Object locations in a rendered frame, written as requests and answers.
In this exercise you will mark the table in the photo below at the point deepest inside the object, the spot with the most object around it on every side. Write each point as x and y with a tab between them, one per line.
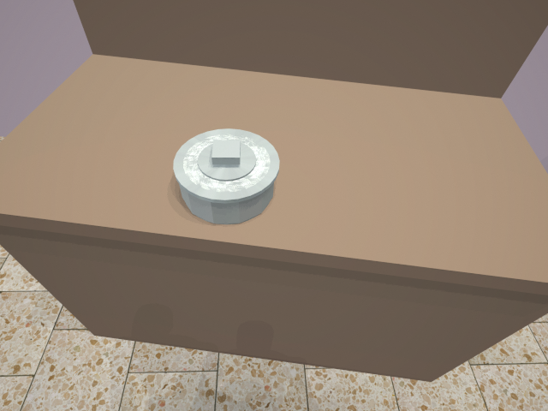
408	228

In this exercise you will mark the knob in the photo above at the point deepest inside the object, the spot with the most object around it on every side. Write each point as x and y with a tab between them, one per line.
226	152

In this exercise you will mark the pot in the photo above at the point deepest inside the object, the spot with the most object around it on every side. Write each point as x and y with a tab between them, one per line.
229	213

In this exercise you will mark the lid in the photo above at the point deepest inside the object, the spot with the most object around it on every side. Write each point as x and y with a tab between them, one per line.
226	183

